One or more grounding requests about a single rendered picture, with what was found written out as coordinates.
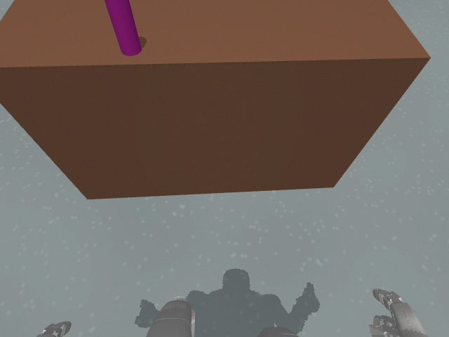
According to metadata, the left robot hand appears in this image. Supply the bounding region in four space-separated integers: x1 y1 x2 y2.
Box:
37 322 72 337

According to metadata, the right robot hand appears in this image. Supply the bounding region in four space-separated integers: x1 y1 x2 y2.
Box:
369 289 426 337

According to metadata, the can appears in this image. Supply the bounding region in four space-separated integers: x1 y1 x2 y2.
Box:
105 0 142 56

